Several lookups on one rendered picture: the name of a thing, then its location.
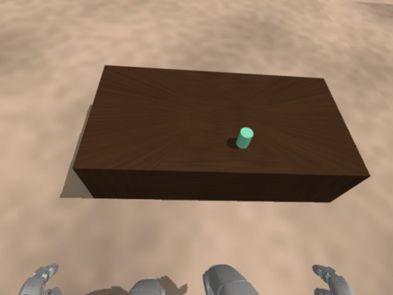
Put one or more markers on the can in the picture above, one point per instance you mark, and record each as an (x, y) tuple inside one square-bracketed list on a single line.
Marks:
[(244, 137)]

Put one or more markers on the left robot hand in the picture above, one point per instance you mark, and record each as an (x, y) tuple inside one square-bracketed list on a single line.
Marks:
[(35, 285)]

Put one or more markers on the right robot hand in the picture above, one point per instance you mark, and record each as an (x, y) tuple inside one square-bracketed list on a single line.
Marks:
[(337, 284)]

